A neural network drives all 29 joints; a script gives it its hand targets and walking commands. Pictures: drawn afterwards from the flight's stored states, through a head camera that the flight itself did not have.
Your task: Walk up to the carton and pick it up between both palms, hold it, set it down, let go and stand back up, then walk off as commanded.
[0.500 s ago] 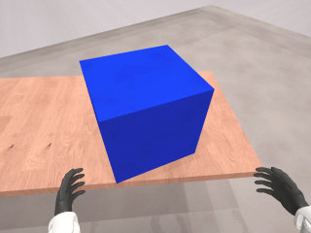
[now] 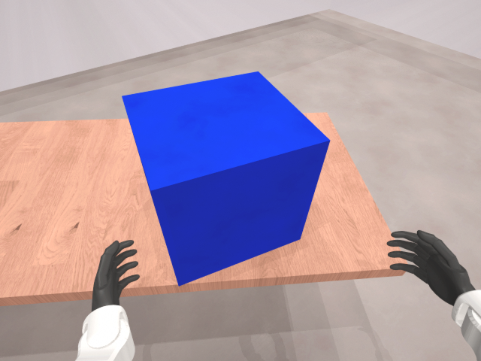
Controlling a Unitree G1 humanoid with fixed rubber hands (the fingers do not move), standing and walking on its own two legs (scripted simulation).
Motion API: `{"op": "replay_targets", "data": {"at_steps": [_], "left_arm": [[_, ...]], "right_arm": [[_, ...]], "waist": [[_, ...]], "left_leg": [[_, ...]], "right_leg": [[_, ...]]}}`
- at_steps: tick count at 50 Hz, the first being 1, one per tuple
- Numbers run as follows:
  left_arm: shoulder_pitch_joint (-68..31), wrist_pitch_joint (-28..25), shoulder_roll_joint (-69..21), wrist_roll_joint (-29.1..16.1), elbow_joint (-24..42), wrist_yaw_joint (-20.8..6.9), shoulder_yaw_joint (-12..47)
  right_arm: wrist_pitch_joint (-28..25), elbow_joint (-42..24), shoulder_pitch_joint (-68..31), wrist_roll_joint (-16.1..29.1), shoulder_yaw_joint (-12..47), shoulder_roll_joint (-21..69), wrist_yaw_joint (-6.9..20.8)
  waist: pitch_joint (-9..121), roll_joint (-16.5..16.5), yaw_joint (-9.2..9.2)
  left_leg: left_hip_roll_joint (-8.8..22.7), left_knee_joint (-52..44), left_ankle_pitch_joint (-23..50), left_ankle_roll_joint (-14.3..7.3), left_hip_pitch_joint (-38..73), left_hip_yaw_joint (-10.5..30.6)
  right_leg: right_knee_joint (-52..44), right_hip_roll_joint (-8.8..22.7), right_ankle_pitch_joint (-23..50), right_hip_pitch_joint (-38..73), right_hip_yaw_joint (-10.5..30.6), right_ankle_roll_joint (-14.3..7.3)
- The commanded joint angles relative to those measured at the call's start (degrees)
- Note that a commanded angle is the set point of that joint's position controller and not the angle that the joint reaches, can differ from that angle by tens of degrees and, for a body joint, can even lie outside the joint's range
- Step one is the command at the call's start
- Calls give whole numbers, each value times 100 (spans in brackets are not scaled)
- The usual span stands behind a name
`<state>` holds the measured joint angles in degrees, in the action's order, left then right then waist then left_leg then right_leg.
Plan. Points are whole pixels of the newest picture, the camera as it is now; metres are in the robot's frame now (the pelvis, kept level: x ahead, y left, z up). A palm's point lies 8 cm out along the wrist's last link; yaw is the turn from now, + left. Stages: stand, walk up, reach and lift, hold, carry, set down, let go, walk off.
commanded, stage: reach and lift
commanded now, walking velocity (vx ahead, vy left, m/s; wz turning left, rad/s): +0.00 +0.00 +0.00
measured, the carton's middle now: (219, 174) +0.44 +0.05 +0.07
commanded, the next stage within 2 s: none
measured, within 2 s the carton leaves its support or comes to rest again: neither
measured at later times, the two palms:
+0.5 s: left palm (99, 247) +0.24 +0.20 +0.12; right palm (436, 220) +0.30 -0.29 +0.13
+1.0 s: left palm (95, 204) +0.28 +0.21 +0.17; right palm (413, 165) +0.38 -0.27 +0.17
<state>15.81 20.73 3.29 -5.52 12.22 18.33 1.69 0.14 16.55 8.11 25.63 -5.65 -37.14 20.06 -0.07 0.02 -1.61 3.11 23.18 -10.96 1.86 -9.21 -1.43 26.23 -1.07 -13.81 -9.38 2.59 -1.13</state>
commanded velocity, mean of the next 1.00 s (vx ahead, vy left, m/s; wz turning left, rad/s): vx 0.00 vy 0.00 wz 0.00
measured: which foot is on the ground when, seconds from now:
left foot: down 0.00-1.00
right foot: down 0.00-1.00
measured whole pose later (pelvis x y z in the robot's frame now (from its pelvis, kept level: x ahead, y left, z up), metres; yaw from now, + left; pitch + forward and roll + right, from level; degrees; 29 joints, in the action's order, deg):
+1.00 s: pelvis -0.01 +0.00 +0.00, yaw +0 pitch -1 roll +1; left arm -21.0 52.4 3.3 -6.2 13.8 18.4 -7.6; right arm 21.0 32.2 -33.3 26.5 -3.1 -38.7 13.7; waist 0.0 1.4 -5.7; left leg 3.2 21.3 -8.4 2.4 -11.5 -1.3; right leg 24.5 -1.2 -11.4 -11.8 2.6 -1.2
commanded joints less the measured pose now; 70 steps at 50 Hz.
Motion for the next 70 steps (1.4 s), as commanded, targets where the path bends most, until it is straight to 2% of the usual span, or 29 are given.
{"op": "replay_targets", "data": {"at_steps": [1, 2, 3, 5, 6, 7, 8, 9, 10, 13, 16, 17, 22, 26, 28, 29, 33, 37, 40, 42, 44, 46, 51, 53, 55, 59, 64, 65, 70], "left_arm": [[-2037, 111, 238, -56, 2498, 94, -440], [-1935, 179, 141, -102, 2420, 75, -386], [-1800, 281, 199, -103, 2650, 87, -541], [-2167, 473, 288, -100, 2722, 38, -520], [-1748, 603, 174, 40, 2862, 93, -816], [-2086, 700, 172, 53, 2897, 55, -774], [-2108, 784, 222, 3, 2582, 58, -911], [-2305, 949, 257, -142, 2749, 47, -765], [-2341, 1049, 186, -67, 2532, 43, -782], [-2947, 1304, 461, -134, 3317, 117, -815], [-3141, 1479, 450, -299, 3398, 118, -964], [-3315, 1536, 409, -336, 3216, 61, -858], [-3591, 1975, 473, -83, 2799, 24, -1112], [-4168, 2236, 393, -62, 2243, -2, -1101], [-4724, 2331, 649, -197, 1765, -18, -1210], [-4665, 2440, 592, -195, 1490, -6, -1280], [-5197, 2535, 700, -240, 916, 19, -1332], [-5811, 2574, 744, -430, 778, 28, -1102], [-5726, 2733, 699, -332, 421, -7, -1184], [-6052, 2739, 859, -358, 744, 24, -1320], [-6171, 2795, 830, -321, 472, 12, -1440], [-6433, 2854, 821, -233, 750, 43, -1338], [-6572, 2820, 1032, -422, 716, -36, -1573], [-6479, 2840, 1038, -281, 901, -37, -1492], [-6714, 2924, 1150, -229, 1067, 50, -1527], [-7227, 3015, 1243, -311, 765, 74, -1460], [-7603, 3036, 1354, -592, -172, 111, -1443], [-7646, 3002, 1418, -646, -412, 114, -1498], [-7931, 3002, 1315, -431, -693, 51, -1546]], "right_arm": [[101, -988, -2445, 637, -325, -1781, -315], [157, -852, -2362, 585, -444, -1810, -323], [238, -758, -2207, 617, -426, -1859, -310], [296, -1145, -2592, 622, -381, -1798, -480], [381, -1133, -2360, 706, -191, -1826, -515], [430, -1222, -2548, 685, -351, -1867, -558], [501, -1274, -2869, 687, -189, -1806, -580], [622, -1358, -3048, 636, -414, -1946, -635], [699, -1167, -3033, 668, -231, -1828, -651], [866, -1568, -3657, 725, -325, -1932, -706], [970, -1868, -3921, 710, -341, -1983, -778], [1013, -1689, -3953, 629, -487, -2045, -806], [1354, -910, -4301, 593, -380, -2205, -833], [1612, -406, -5098, 563, -96, -1951, -726], [1676, -400, -5692, 551, -34, -1837, -727], [1744, 8, -5661, 556, 107, -1827, -687], [1785, 109, -6270, 555, 324, -1668, -623], [1773, 23, -6914, 353, 71, -1841, -636], [1803, 642, -6756, 310, -1, -1878, -615], [1772, 201, -7082, 293, 156, -1986, -667], [1815, 582, -7336, 319, 182, -2002, -630], [1839, 747, -7323, 299, 128, -2044, -710], [1853, 585, -7739, 493, 447, -2013, -798], [1866, 802, -7707, 409, 290, -2102, -840], [1858, 878, -7956, 544, 258, -2236, -864], [1901, 1014, -8440, 551, 368, -2241, -873], [2021, 1124, -9052, 625, 507, -2141, -793], [2021, 1128, -9180, 568, 613, -2050, -779], [2111, 1999, -9231, 541, 753, -1969, -750]], "waist": [[896, -347, -178], [948, -334, 9], [976, -258, -163], [1228, -357, -7], [1103, -154, -258], [1122, -326, -53], [1010, -462, -270], [1088, -336, -100], [950, -334, -200], [1647, -62, -244], [1927, -272, -268], [1880, -410, -8], [1695, -92, -125], [1606, -314, -255], [1348, -487, -293], [1321, -237, -437], [1533, -441, -617], [1843, -521, -435], [1796, -251, -472], [2265, -639, -562], [2345, -527, -552], [2324, -259, -323], [3101, -604, -653], [2997, -474, -517], [3282, -117, -518], [3233, -266, -568], [2972, -468, -840], [3032, -796, -970], [3144, -423, -888]], "left_leg": [[-259, -490, 621, -4, 698, -57], [-273, -477, 747, 39, 785, -21], [-267, -390, 1266, 75, 1012, -104], [-311, -352, 1388, 63, 983, -73], [-286, -306, 2105, 172, 1227, -108], [-333, -321, 1716, 118, 1128, -75], [-294, -373, 1569, 73, 1066, -152], [-295, -421, 1624, 93, 1021, -83], [-312, -454, 1455, 48, 1067, -126], [-274, -290, 2023, 150, 1244, -132], [-240, -180, 2625, 144, 1278, -58], [-262, -177, 2425, 152, 1276, -64], [-212, -327, 2075, 168, 1376, -95], [-184, -433, 1637, 8, 1281, -44], [-222, -639, 559, -109, 544, -143], [-215, -662, 457, -94, 479, -148], [-184, -653, 422, -144, 379, -173], [-199, -724, -50, -188, 72, -48], [-182, -655, 84, -110, 410, -176], [-178, -553, 607, -164, 492, -186], [-197, -492, 793, -128, 419, -184], [-195, -470, 1040, -24, 445, -120], [-232, -168, 1966, -38, 679, -226], [-270, -176, 2091, 46, 702, -174], [-268, -190, 2151, 140, 817, -156], [-229, -69, 2289, 132, 745, -115], [-232, -338, 1100, 5, 146, -121], [-218, -312, 1111, -59, 11, -154], [-275, -219, 1594, 75, 53, -170]], "right_leg": [[-948, -343, 1056, -792, 153, -541], [-988, -336, 1119, -756, 106, -538], [-964, -402, 1464, -749, 117, -569], [-935, -391, 1747, -413, 64, -512], [-939, -463, 2268, -404, 105, -512], [-973, -413, 1943, -338, 126, -466], [-1024, -401, 1740, -344, 171, -467], [-979, -447, 1791, -399, 90, -526], [-1021, -395, 1708, -446, 131, -497], [-951, -462, 2071, -366, 82, -570], [-892, -503, 2460, -231, 103, -551], [-844, -521, 2433, -308, 22, -501], [-939, -500, 1972, -364, 79, -546], [-1005, -468, 1570, -474, 105, -567], [-1036, -355, 879, -425, 207, -479], [-989, -388, 694, -490, 212, -542], [-947, -309, 674, -386, 212, -478], [-816, -315, 449, -305, 69, -444], [-928, -311, 615, -396, 93, -480], [-784, -447, 1215, -244, -48, -438], [-757, -432, 1339, -151, 9, -446], [-756, -456, 1525, -124, -78, -451], [-634, -458, 2459, 216, -7, -306], [-711, -510, 2456, 202, -70, -329], [-639, -460, 2524, 243, -112, -366], [-610, -503, 2684, 213, -113, -345], [-723, -414, 1560, -64, -132, -372], [-638, -438, 1643, 74, -59, -352], [-623, -453, 2067, 411, -110, -334]]}}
